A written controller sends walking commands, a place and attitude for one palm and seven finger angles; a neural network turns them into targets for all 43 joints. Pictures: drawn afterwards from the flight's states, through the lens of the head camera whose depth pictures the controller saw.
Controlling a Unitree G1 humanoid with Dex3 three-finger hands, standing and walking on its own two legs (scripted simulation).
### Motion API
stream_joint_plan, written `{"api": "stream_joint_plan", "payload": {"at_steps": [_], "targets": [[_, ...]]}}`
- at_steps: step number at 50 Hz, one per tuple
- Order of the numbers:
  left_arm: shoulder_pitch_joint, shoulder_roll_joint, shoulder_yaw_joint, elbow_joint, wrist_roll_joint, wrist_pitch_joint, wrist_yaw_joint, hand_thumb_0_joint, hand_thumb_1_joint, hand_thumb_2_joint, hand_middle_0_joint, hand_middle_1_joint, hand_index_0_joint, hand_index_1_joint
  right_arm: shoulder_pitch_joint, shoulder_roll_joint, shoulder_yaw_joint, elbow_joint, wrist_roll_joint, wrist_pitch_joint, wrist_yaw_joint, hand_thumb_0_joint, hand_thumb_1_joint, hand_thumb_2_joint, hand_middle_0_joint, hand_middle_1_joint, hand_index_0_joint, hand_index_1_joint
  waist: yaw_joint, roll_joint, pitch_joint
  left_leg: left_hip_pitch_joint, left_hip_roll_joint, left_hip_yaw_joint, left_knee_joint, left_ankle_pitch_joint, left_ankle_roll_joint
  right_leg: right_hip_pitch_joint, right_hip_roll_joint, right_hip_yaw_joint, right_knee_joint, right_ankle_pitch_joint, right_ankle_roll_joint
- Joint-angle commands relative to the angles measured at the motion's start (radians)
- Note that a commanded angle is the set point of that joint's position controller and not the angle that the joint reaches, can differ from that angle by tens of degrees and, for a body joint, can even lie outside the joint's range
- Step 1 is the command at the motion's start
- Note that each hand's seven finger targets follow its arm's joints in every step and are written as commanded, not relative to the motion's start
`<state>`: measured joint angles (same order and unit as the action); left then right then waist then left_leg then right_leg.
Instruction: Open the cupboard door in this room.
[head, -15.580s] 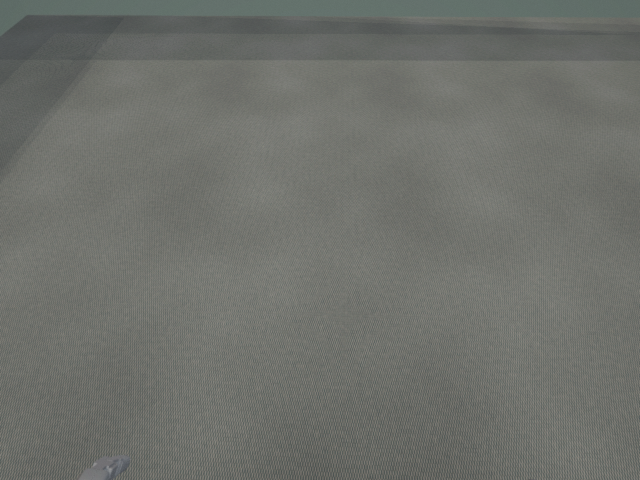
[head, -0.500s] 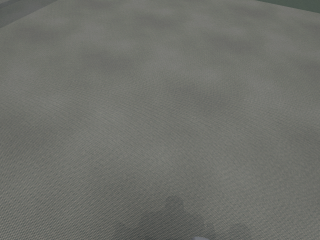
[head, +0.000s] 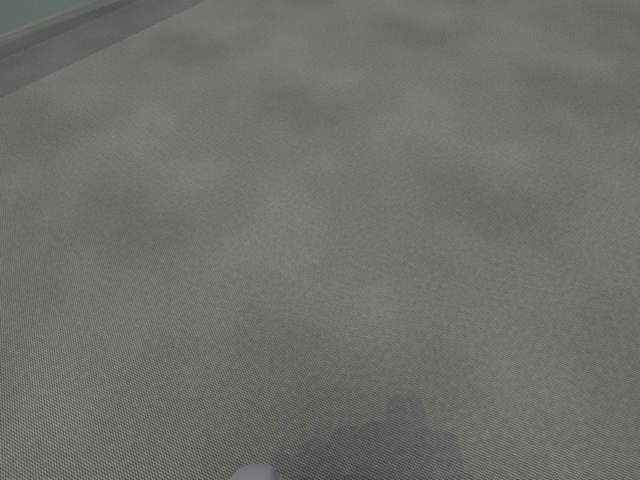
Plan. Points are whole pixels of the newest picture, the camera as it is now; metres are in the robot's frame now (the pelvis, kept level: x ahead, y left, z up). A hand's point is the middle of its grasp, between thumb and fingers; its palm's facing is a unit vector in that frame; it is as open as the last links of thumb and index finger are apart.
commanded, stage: turn or walk to find it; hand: left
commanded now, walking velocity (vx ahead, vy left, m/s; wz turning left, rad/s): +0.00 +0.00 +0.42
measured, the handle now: out of the picture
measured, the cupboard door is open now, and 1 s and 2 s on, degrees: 0 0 0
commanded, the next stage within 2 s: none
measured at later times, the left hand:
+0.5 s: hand out of the picture +0.05 +0.24 -0.16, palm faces +0.19 -0.95 -0.26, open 7.4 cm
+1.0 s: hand out of the picture -0.10 +0.21 -0.19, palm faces +0.44 -0.87 -0.23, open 7.4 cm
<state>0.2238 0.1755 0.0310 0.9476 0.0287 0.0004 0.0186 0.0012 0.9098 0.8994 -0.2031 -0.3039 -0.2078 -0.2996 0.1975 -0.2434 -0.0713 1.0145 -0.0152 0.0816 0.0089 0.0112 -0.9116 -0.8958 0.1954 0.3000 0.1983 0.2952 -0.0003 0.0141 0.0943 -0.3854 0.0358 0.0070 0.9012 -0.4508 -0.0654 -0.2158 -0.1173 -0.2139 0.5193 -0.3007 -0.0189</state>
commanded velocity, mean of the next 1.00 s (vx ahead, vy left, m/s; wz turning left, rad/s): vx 0.00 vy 0.00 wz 0.42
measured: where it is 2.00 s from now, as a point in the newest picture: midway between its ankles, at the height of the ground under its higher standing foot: outside the picture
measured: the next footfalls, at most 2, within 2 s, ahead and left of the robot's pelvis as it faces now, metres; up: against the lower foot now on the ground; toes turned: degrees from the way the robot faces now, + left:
left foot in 0.12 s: +0.02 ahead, +0.14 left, +0.00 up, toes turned +7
right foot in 0.56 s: +0.05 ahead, -0.10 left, +0.00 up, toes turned +8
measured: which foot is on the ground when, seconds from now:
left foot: up 0.00-0.10, down 0.12-0.56, up 0.58-0.98, down 1.00-1.00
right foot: down 0.00-0.12, up 0.14-0.54, down 0.56-1.00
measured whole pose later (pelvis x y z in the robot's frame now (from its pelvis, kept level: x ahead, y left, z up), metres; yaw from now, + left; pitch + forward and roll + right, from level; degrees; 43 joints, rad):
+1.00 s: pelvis -0.05 +0.02 -0.01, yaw +25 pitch +0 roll +0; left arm 0.24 0.22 0.05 0.97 0.02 0.02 0.01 0.00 0.90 0.90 -0.20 -0.30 -0.21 -0.30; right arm 0.17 -0.23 -0.06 0.98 -0.01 0.05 0.01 0.01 -0.91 -0.90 0.20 0.30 0.20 0.30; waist 0.01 -0.02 0.09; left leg -0.25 0.03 0.06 0.58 -0.31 -0.03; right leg -0.29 -0.17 -0.25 0.63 -0.31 0.03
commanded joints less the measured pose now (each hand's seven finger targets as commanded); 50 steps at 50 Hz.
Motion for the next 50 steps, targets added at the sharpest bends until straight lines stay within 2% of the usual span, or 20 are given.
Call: {"api": "stream_joint_plan", "payload": {"at_steps": [1,3,4,5,6,8,12,20,25,26,27,28,29,31,33,43,46,48,49,50], "targets": [[0.069,0.241,0.067,-0.021,0.002,-0.003,0.012,0.000,0.900,0.900,-0.200,-0.300,-0.200,-0.300,-0.056,-0.035,0.006,-0.101,0.010,-0.050,0.000,0.000,-0.900,-0.900,0.200,0.300,0.200,0.300,0.043,-0.229,-0.140,0.001,-0.015,0.067,-0.204,0.008,0.015,0.187,-0.240,0.157,-0.067,0.596,-0.114],[0.048,0.244,0.070,-0.020,-0.005,0.003,0.011,0.000,0.900,0.900,-0.200,-0.300,-0.200,-0.300,-0.010,-0.049,0.005,-0.089,0.006,-0.058,-0.001,0.000,-0.900,-0.900,0.200,0.300,0.200,0.300,0.010,-0.211,-0.158,0.130,-0.016,0.091,-0.383,0.158,0.026,0.128,-0.222,0.112,0.000,0.517,-0.062],[0.046,0.228,0.067,-0.024,-0.014,0.009,0.008,0.000,0.900,0.900,-0.200,-0.300,-0.200,-0.300,0.019,-0.083,-0.002,-0.084,0.004,-0.067,0.000,0.000,-0.900,-0.900,0.200,0.300,0.200,0.300,-0.013,-0.131,-0.174,0.259,0.011,0.062,-0.501,0.295,0.042,0.033,-0.193,0.078,0.085,0.417,-0.014],[0.069,0.178,0.062,-0.044,-0.019,0.016,0.003,0.000,0.900,0.900,-0.200,-0.300,-0.200,-0.300,0.043,-0.173,-0.023,-0.089,-0.004,-0.077,-0.002,0.000,-0.900,-0.900,0.200,0.300,0.200,0.300,-0.025,0.110,-0.203,0.414,0.205,-0.189,-0.542,0.529,0.124,-0.181,-0.087,0.024,0.257,0.106,0.055],[0.016,0.130,0.037,-0.078,-0.014,0.020,0.000,0.000,0.900,0.900,-0.200,-0.300,-0.200,-0.300,0.096,-0.236,-0.035,-0.082,-0.001,-0.070,-0.004,0.000,-0.900,-0.900,0.200,0.300,0.200,0.300,-0.052,0.257,-0.173,0.418,0.366,-0.331,-0.556,0.813,0.223,-0.312,-0.012,0.050,0.425,-0.341,0.087],[-0.070,0.143,0.042,-0.074,-0.014,0.038,0.008,0.000,0.900,0.900,-0.200,-0.300,-0.200,-0.300,0.076,-0.207,-0.032,-0.069,-0.006,-0.068,-0.026,0.000,-0.900,-0.900,0.200,0.300,0.200,0.300,-0.062,0.243,-0.122,0.308,0.325,-0.312,-0.567,0.718,0.255,-0.337,-0.012,0.171,0.569,-0.296,0.086],[-0.014,0.146,0.044,-0.030,-0.013,0.030,-0.009,0.000,0.900,0.900,-0.200,-0.300,-0.200,-0.300,-0.026,-0.154,-0.013,-0.103,-0.003,-0.080,-0.029,0.000,-0.900,-0.900,0.200,0.300,0.200,0.300,-0.005,0.109,-0.114,0.299,0.213,-0.179,-0.551,0.737,0.223,-0.313,0.003,0.179,0.584,-0.129,0.100],[-0.067,0.127,0.036,-0.074,-0.018,0.031,-0.002,0.000,0.900,0.900,-0.200,-0.300,-0.200,-0.300,0.003,-0.160,-0.029,-0.112,-0.008,-0.068,-0.021,0.000,-0.900,-0.900,0.200,0.300,0.200,0.300,-0.028,0.139,-0.107,0.251,0.200,-0.250,-0.546,0.637,0.236,-0.233,0.041,0.177,0.363,-0.146,0.105],[0.034,0.129,0.038,-0.061,-0.022,0.012,0.000,0.000,0.900,0.900,-0.200,-0.300,-0.200,-0.300,-0.032,-0.157,-0.037,-0.128,-0.007,-0.059,-0.017,0.000,-0.900,-0.900,0.200,0.300,0.200,0.300,0.021,0.134,-0.139,0.137,0.146,-0.285,-0.465,0.560,0.195,-0.003,0.082,0.142,0.019,0.014,0.088],[0.074,0.152,0.043,-0.053,-0.018,0.003,0.003,0.000,0.900,0.900,-0.200,-0.300,-0.200,-0.300,-0.035,-0.137,-0.038,-0.129,0.000,-0.060,-0.014,0.000,-0.900,-0.900,0.200,0.300,0.200,0.300,0.040,0.087,-0.154,0.080,0.107,-0.266,-0.406,0.474,0.157,0.099,0.057,0.158,-0.110,0.110,0.082],[0.098,0.215,0.054,-0.053,-0.006,-0.010,0.010,0.000,0.900,0.900,-0.200,-0.300,-0.200,-0.300,-0.007,-0.080,-0.030,-0.139,0.008,-0.062,-0.008,0.000,-0.900,-0.900,0.200,0.300,0.200,0.300,0.044,-0.102,-0.183,-0.060,0.016,-0.173,-0.257,0.257,0.095,0.229,-0.114,0.319,-0.207,0.138,0.036],[0.091,0.286,0.067,-0.064,0.003,-0.013,0.013,0.000,0.900,0.900,-0.200,-0.300,-0.200,-0.300,-0.014,-0.036,-0.020,-0.167,0.006,-0.062,-0.006,0.000,-0.900,-0.900,0.200,0.300,0.200,0.300,0.048,-0.313,-0.142,-0.199,-0.108,-0.054,-0.042,-0.116,0.040,0.222,-0.336,0.529,-0.233,0.269,-0.082],[0.076,0.272,0.072,-0.077,-0.011,-0.015,0.015,0.000,0.900,0.900,-0.200,-0.300,-0.200,-0.300,-0.019,-0.088,-0.033,-0.155,-0.005,-0.044,-0.011,0.000,-0.900,-0.900,0.200,0.300,0.200,0.300,0.055,-0.308,-0.135,-0.160,-0.061,-0.117,0.125,-0.143,0.046,0.077,-0.366,0.537,-0.267,0.206,-0.132],[-0.035,0.213,0.062,-0.101,-0.011,-0.007,0.018,0.000,0.900,0.900,-0.200,-0.300,-0.200,-0.300,-0.007,-0.084,-0.039,-0.123,-0.005,-0.033,-0.002,0.000,-0.900,-0.900,0.200,0.300,0.200,0.300,-0.002,-0.154,-0.058,-0.167,-0.029,-0.109,0.292,-0.031,0.045,-0.014,-0.281,0.420,-0.254,0.137,-0.129],[-0.079,0.178,0.048,-0.114,-0.009,-0.011,0.015,0.000,0.900,0.900,-0.200,-0.300,-0.200,-0.300,0.043,-0.062,-0.032,-0.092,-0.008,-0.026,0.008,0.000,-0.900,-0.900,0.200,0.300,0.200,0.300,-0.027,-0.155,-0.060,-0.147,-0.017,-0.067,0.326,0.063,0.024,-0.016,-0.201,0.259,-0.222,0.186,-0.087],[0.067,0.235,0.067,-0.044,0.004,-0.005,0.012,0.000,0.900,0.900,-0.200,-0.300,-0.200,-0.300,-0.062,-0.035,-0.003,-0.108,0.006,-0.043,0.005,0.000,-0.900,-0.900,0.200,0.300,0.200,0.300,0.058,-0.214,-0.112,-0.049,-0.007,0.043,-0.071,-0.033,0.007,0.132,-0.246,0.195,-0.144,0.421,-0.127],[0.054,0.246,0.071,-0.027,0.002,0.001,0.009,0.000,0.900,0.900,-0.200,-0.300,-0.200,-0.300,-0.023,-0.034,0.001,-0.101,0.010,-0.053,0.001,0.000,-0.900,-0.900,0.200,0.300,0.200,0.300,0.034,-0.226,-0.145,0.047,-0.019,0.077,-0.247,0.026,0.018,0.129,-0.244,0.165,-0.076,0.457,-0.102],[0.030,0.234,0.070,-0.030,-0.011,0.010,0.008,0.000,0.900,0.900,-0.200,-0.300,-0.200,-0.300,0.046,-0.062,-0.003,-0.081,0.006,-0.065,0.001,0.000,-0.900,-0.900,0.200,0.300,0.200,0.300,-0.014,-0.139,-0.168,0.228,-0.005,0.072,-0.480,0.235,0.035,0.026,-0.208,0.094,0.040,0.353,-0.025],[0.044,0.189,0.065,-0.051,-0.019,0.018,0.003,0.000,0.900,0.900,-0.200,-0.300,-0.200,-0.300,0.070,-0.138,-0.020,-0.084,0.000,-0.076,0.000,0.000,-0.900,-0.900,0.200,0.300,0.200,0.300,-0.027,0.055,-0.191,0.358,0.143,-0.129,-0.556,0.380,0.094,-0.144,-0.117,0.039,0.202,0.141,0.041],[0.010,0.124,0.043,-0.089,-0.019,0.023,-0.002,0.000,0.900,0.900,-0.200,-0.300,-0.200,-0.300,0.103,-0.227,-0.040,-0.087,-0.005,-0.074,-0.005,0.000,-0.900,-0.900,0.200,0.300,0.200,0.300,-0.048,0.284,-0.155,0.392,0.356,-0.370,-0.586,0.674,0.210,-0.350,-0.011,0.037,0.380,-0.309,0.096]]}}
